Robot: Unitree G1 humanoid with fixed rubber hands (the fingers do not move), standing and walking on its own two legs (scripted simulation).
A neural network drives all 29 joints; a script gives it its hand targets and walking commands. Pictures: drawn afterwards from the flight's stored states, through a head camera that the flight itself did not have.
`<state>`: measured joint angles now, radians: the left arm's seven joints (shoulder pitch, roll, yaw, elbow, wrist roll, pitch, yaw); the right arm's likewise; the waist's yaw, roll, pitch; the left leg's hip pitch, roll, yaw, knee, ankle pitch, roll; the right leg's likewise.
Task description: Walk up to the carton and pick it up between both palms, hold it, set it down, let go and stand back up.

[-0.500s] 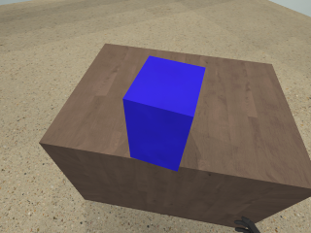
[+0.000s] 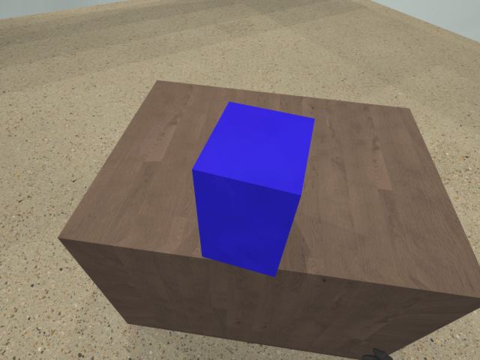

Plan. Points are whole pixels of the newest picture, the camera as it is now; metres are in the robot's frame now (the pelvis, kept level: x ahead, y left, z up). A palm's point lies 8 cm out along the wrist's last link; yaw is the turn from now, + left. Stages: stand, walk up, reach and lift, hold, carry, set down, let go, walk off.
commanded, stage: walk up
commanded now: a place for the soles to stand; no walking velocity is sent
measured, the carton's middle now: (253, 193) +0.42 -0.01 +0.02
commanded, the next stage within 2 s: reach and lift in 0.60 s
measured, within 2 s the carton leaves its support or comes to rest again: neither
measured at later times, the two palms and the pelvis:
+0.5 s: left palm out of the picture +0.08 +0.26 -0.11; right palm out of the picture +0.11 -0.25 -0.09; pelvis +0.01 +0.01 +0.00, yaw -2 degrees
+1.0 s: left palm (116, 343) +0.17 +0.22 -0.09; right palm out of the picture +0.12 -0.25 -0.08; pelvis -0.01 -0.01 +0.00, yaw -2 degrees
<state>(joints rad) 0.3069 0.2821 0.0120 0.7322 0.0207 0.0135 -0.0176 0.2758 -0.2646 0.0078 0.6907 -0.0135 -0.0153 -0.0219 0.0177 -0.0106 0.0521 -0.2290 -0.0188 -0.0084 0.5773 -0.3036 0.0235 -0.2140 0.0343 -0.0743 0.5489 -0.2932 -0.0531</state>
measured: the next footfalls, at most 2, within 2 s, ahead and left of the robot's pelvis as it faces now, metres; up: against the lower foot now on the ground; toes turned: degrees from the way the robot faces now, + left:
none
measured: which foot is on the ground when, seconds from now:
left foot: down 0.00-1.00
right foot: down 0.00-1.00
